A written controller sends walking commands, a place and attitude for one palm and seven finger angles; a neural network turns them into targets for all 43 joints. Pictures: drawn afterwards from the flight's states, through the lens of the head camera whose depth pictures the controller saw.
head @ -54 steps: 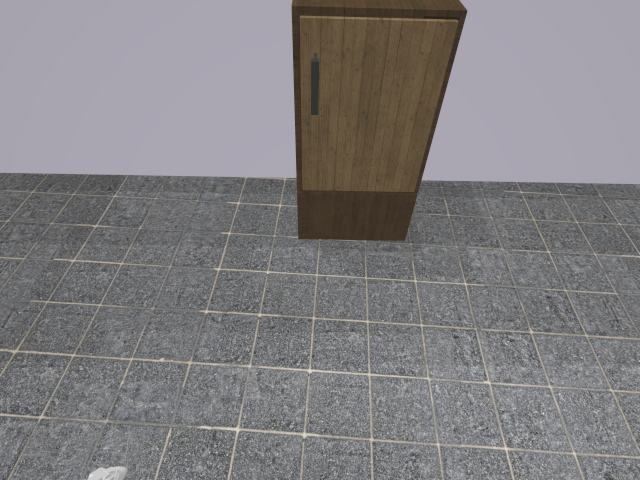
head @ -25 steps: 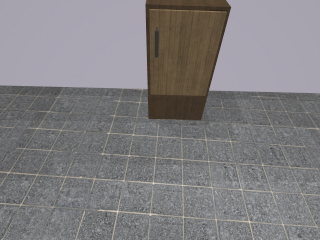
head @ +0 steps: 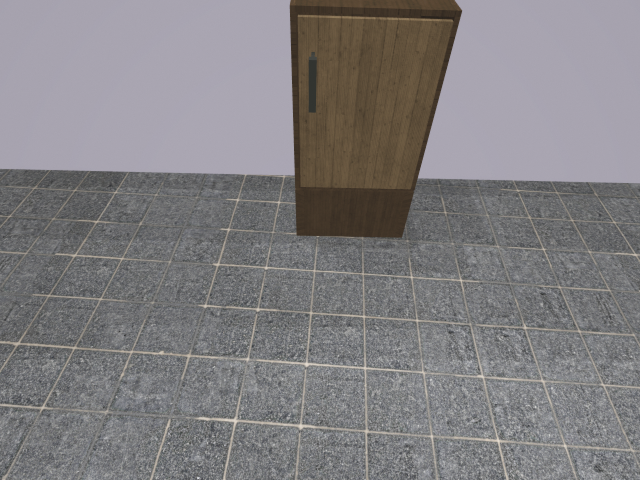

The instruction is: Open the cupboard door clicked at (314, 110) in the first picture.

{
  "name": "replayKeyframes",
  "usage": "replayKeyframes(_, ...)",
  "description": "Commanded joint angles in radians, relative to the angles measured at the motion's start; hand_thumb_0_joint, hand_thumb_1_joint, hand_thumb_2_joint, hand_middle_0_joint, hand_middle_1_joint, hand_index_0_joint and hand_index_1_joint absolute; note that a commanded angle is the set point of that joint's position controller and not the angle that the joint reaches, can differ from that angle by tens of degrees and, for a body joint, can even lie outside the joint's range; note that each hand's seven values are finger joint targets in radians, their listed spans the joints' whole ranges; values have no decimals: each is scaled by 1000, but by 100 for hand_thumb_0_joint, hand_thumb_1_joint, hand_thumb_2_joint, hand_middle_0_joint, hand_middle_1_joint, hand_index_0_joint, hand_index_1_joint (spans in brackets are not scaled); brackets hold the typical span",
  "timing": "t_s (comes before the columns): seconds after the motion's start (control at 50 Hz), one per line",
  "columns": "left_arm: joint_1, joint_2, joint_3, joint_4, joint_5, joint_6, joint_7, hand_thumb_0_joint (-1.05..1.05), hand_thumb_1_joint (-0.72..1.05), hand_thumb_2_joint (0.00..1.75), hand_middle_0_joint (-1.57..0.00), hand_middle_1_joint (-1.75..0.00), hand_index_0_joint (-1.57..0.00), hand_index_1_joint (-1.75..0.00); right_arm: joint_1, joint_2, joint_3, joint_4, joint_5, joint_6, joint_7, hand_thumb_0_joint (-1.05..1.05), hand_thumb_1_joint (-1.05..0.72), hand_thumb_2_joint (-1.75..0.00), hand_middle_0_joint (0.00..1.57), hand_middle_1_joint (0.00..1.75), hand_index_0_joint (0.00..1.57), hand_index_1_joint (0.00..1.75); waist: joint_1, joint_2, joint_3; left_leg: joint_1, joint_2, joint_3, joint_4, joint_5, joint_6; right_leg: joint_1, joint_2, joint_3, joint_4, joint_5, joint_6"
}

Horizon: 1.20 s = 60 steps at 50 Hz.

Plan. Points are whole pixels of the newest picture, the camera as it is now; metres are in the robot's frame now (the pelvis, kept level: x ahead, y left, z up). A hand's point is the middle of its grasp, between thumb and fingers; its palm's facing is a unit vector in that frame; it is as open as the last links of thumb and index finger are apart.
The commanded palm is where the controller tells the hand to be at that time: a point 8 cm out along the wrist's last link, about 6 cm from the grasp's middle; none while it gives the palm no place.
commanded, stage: look at it before walking up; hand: left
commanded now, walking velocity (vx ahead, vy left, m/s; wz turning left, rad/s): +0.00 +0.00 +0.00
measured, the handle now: (312, 82) +1.17 +0.09 -0.05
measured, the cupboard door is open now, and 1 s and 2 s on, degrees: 0 0 0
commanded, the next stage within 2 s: walk to a spot facing it in 0.46 s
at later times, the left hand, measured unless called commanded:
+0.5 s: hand out of the picture +0.08 +0.24 -0.16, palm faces -0.02 -0.94 -0.33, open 7.4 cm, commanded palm none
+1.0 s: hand out of the picture +0.12 +0.15 -0.19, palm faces -0.12 -0.97 -0.21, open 7.4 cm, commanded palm none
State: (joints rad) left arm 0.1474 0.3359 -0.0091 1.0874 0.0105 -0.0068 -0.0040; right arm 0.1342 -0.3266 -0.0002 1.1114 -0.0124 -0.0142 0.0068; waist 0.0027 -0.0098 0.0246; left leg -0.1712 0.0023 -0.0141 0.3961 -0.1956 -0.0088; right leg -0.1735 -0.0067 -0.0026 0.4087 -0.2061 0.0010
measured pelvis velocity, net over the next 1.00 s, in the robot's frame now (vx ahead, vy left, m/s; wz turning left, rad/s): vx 0.08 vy -0.05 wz -0.19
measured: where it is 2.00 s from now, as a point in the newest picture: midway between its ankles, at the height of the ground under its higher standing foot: (351, 449)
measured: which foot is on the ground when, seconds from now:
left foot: down 0.00-0.94, up 0.96-1.00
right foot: down 0.00-1.00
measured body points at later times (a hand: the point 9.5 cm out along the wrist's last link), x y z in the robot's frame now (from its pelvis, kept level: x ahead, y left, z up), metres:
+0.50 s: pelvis +0.01 -0.01 +0.00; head +0.01 +0.00 +0.45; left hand +0.08 +0.29 -0.13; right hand +0.10 -0.30 -0.13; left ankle +0.01 +0.13 -0.74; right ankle +0.01 -0.12 -0.74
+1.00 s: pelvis +0.08 -0.05 -0.03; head +0.10 -0.06 +0.42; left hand +0.13 +0.20 -0.17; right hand +0.01 -0.29 -0.19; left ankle +0.02 +0.11 -0.71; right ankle +0.07 -0.12 -0.75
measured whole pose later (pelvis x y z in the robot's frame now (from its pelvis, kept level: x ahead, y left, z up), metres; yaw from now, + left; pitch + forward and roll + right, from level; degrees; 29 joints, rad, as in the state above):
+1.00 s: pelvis +0.08 -0.05 -0.03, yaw -11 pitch -1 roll +0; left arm 0.32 0.19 0.05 1.00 0.02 -0.03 -0.04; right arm 0.33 -0.22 -0.04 1.09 -0.02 -0.01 0.00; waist 0.02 0.02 0.05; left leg -0.27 0.12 0.09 0.94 -0.49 -0.03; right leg -0.32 0.01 -0.10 0.69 -0.34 -0.06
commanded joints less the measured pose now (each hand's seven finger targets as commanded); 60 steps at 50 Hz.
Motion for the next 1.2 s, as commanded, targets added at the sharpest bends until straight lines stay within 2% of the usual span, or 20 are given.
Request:
replayKeyframes(0.0, -31, 205, 41, -67, 2, -20, 15, 0, 90, 90, -20, -30, -20, -30, -49, -215, -36, -65, 5, -20, -15, 0, -90, -90, 20, 30, 20, 30, 0, 16, -55, 17, 111, -95, -72, 94, 37, 7, -112, 107, -82, 65, -31)
replayKeyframes(0.54, -38, 214, 42, -59, 1, -23, 15, 0, 90, 90, -20, -30, -20, -30, -69, -216, -30, -62, 5, -20, -19, 0, -90, -90, 20, 30, 20, 30, 1, 5, -57, 51, 115, -80, -84, 150, 30, 45, -119, 106, -98, 161, -31)
replayKeyframes(0.58, 19, 108, 22, -35, 0, -3, 17, 0, 90, 90, -20, -30, -20, -30, -14, -108, -7, -39, -3, -4, -17, 0, -90, -90, 20, 30, 20, 30, 1, 6, -59, 62, 109, -43, -56, 40, 11, 18, -107, 122, -97, 33, -22)
replayKeyframes(0.6, 42, 96, 24, -36, 4, 8, 14, 0, 90, 90, -20, -30, -20, -30, 19, -90, -7, -38, -5, 3, -16, 0, -90, -90, 20, 30, 20, 30, 0, -8, -43, 41, 103, -27, -36, -63, 9, -6, -96, 138, -94, -84, -27)
replayKeyframes(0.66, 64, 108, 46, -73, 11, 27, -5, 0, 90, 90, -20, -30, -20, -30, 48, -107, -25, -65, -13, 10, -16, 0, -90, -90, 20, 30, 20, 30, 0, -6, 81, -58, 104, -24, -32, -339, 22, -135, -65, 194, -84, -353, -53)
replayKeyframes(0.72, 93, 82, 62, -122, 13, 21, -18, 0, 90, 90, -20, -30, -20, -30, 102, -129, -49, -92, -11, -2, -20, 0, -90, -90, 20, 30, 20, 30, -14, 57, 102, -21, 170, -93, -56, -446, 69, -254, -10, 164, 52, -377, -62)
replayKeyframes(0.74, 94, 57, 63, -136, 12, 15, -23, 0, 90, 90, -20, -30, -20, -30, 130, -146, -58, -95, -11, -9, -23, 0, -90, -90, 20, 30, 20, 30, -26, 119, 94, 30, 228, -162, -104, -467, 102, -315, 30, 111, 164, -329, -52)
replayKeyframes(0.76, 80, 26, 66, -156, 11, 8, -27, 0, 90, 90, -20, -30, -20, -30, 158, -167, -71, -97, -9, -17, -26, 0, -90, -90, 20, 30, 20, 30, -36, 202, 85, 65, 321, -244, -165, -455, 150, -359, 54, 21, 313, -255, -33)
replayKeyframes(0.78, 33, 12, 70, -182, 10, 4, -31, 0, 90, 90, -20, -30, -20, -30, 180, -162, -78, -98, -7, -28, -26, 0, -90, -90, 20, 30, 20, 30, -49, 215, 92, 104, 382, -269, -194, -342, 195, -418, 14, -7, 416, -284, -20)
replayKeyframes(0.8, 8, 10, 72, -197, 10, -1, -35, 0, 90, 90, -20, -30, -20, -30, 188, -152, -80, -98, -7, -34, -27, 0, -90, -90, 20, 30, 20, 30, -54, 190, 91, 136, 400, -247, -180, -240, 210, -455, -25, 0, 447, -317, -17)
replayKeyframes(0.84, 20, -25, 75, -202, 9, -10, -43, 0, 90, 90, -20, -30, -20, -30, 173, -123, -77, -98, -14, -42, -29, 0, -90, -90, 20, 30, 20, 30, -30, 158, 81, 108, 381, -119, -115, -21, 181, -375, -57, -30, 385, -309, -14)
replayKeyframes(0.88, 164, -50, 82, -153, 11, -12, -48, 0, 90, 90, -20, -30, -20, -30, 116, -107, -76, -107, -14, -41, -30, 0, -90, -90, 20, 30, 20, 30, 40, 144, 23, -15, 301, 47, 48, 4, 108, -104, -22, -100, 213, -162, -21)
replayKeyframes(0.9, 302, -13, 93, -107, 14, -21, -43, 0, 90, 90, -20, -30, -20, -30, 102, -87, -72, -112, -9, -40, -25, 0, -90, -90, 20, 30, 20, 30, 106, 8, -28, -140, 229, 130, 284, 9, 59, 115, 5, -92, 94, -74, -39)
replayKeyframes(0.92, 453, 115, 124, -69, 24, -40, -20, 0, 90, 90, -20, -30, -20, -30, 86, -6, -54, -161, 7, -43, -12, 0, -90, -90, 20, 30, 20, 30, 154, -360, -70, -463, 95, 232, 655, -252, -11, 324, -279, 385, -91, -169, -148)
replayKeyframes(0.94, 515, 140, 122, -59, 1, -41, -2, 0, 90, 90, -20, -30, -20, -30, -19, -8, -51, -218, 0, -53, -10, 0, -90, -90, 20, 30, 20, 30, 171, -294, -51, -598, 70, 115, 802, -398, -10, 315, -394, 638, -191, -82, -238)
replayKeyframes(0.96, 465, 112, 115, -70, 3, -42, 7, 0, 90, 90, -20, -30, -20, -30, -68, -7, -58, -217, 0, -56, -10, 0, -90, -90, 20, 30, 20, 30, 150, -136, 14, -623, 109, 42, 855, -307, -6, 227, -376, 611, -193, -97, -267)
replayKeyframes(1.0, 334, 42, 97, -98, 10, -47, 12, 0, 90, 90, -20, -30, -20, -30, -29, 12, -64, -189, -11, -48, -5, 0, -90, -90, 20, 30, 20, 30, 72, -33, 78, -585, 156, 18, 847, -179, -16, 82, -338, 497, -201, -157, -253)
replayKeyframes(1.04, 299, -1, 84, -102, 14, -58, 12, 0, 90, 90, -20, -30, -20, -30, 29, 43, -64, -162, -17, -32, 1, 0, -90, -90, 20, 30, 20, 30, 26, -39, 65, -520, 149, 40, 785, -90, -35, 20, -262, 348, -196, 1, -206)
replayKeyframes(1.1, 296, -4, 86, -90, 15, -70, 13, 0, 90, 90, -20, -30, -20, -30, 53, 66, -69, -162, -13, -20, 9, 0, -90, -90, 20, 30, 20, 30, 3, -66, 39, -510, 141, 61, 705, -21, -52, 33, -213, 246, -194, 103, -191)
replayKeyframes(1.18, 342, -20, 83, -65, 13, -76, 17, 0, 90, 90, -20, -30, -20, -30, -43, 80, -66, -212, -10, -26, 16, 0, -90, -90, 20, 30, 20, 30, 31, -83, 58, -559, 131, 75, 582, 33, -53, 98, -196, 219, -180, 226, -186)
